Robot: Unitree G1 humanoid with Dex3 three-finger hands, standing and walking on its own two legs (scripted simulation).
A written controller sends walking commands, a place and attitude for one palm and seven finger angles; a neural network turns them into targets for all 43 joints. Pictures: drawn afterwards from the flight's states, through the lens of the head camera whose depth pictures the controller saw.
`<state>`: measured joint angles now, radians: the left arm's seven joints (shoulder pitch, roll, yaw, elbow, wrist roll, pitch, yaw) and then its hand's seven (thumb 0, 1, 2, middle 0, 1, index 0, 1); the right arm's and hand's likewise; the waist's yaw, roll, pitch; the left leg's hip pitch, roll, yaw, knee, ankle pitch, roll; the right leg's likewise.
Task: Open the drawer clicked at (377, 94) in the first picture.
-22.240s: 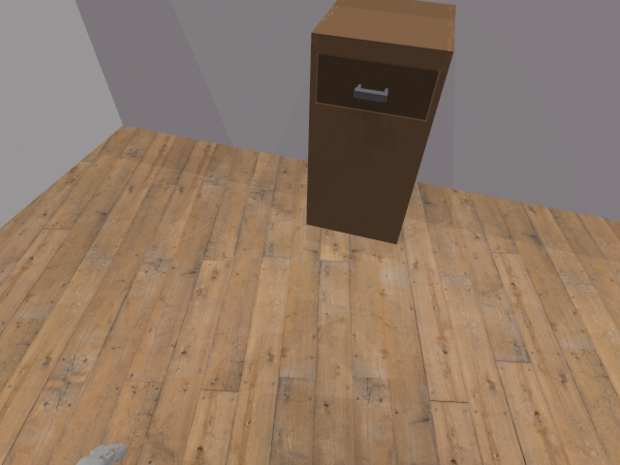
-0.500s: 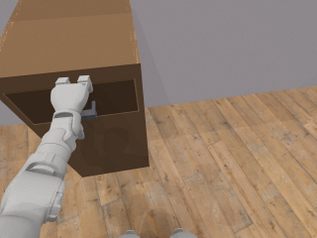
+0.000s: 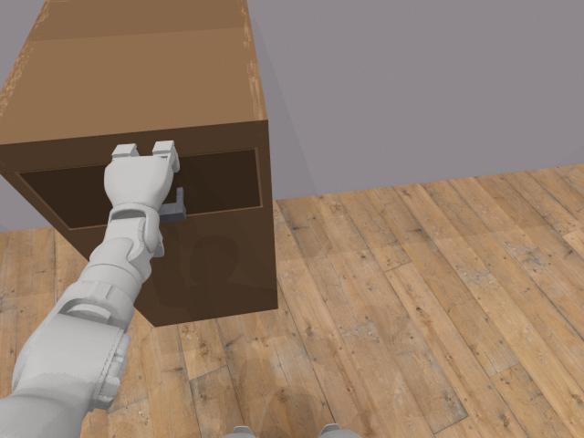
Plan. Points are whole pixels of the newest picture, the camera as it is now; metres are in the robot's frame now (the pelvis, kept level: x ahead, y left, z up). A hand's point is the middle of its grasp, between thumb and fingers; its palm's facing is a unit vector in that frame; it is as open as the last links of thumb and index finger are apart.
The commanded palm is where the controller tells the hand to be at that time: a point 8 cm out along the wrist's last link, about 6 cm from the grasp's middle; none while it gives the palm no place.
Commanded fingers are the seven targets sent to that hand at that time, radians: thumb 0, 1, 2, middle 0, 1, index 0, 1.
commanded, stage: re-aim the fingers above the handle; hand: left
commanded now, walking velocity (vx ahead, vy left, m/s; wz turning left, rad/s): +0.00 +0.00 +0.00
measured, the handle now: (154, 205) +0.51 +0.22 -0.04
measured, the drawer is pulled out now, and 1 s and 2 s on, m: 0.00 0.00 0.00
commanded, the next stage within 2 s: lower the fingers behind the handle in 0.62 s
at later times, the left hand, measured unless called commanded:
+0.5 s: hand (151, 201) +0.47 +0.20 +0.03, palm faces +0.04 +0.01 -1.00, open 13.7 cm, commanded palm +0.45 +0.25 +0.06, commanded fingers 0.00 -0.50 0.30 -0.30 -1.20 -0.30 -1.20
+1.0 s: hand (152, 200) +0.47 +0.20 +0.02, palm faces +0.05 +0.01 -1.00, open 13.6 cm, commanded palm +0.45 +0.24 +0.03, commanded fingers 0.00 -0.50 0.30 -0.30 -1.20 -0.30 -1.20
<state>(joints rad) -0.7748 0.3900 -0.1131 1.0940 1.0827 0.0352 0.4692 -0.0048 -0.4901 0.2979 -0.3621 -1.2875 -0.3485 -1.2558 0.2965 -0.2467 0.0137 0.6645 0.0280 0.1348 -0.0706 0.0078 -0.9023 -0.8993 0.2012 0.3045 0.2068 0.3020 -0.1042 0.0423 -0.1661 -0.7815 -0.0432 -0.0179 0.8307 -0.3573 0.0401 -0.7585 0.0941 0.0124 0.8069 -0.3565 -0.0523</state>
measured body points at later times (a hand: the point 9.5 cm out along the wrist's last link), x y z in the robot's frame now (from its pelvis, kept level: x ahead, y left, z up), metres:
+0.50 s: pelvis -0.01 +0.00 +0.00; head +0.07 +0.00 +0.44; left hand +0.46 +0.20 +0.08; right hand +0.04 -0.26 -0.13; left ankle +0.02 +0.10 -0.70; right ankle +0.01 -0.09 -0.70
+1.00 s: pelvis -0.01 +0.00 -0.01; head +0.07 +0.01 +0.44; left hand +0.46 +0.20 +0.08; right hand +0.04 -0.26 -0.13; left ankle +0.02 +0.10 -0.70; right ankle +0.01 -0.09 -0.70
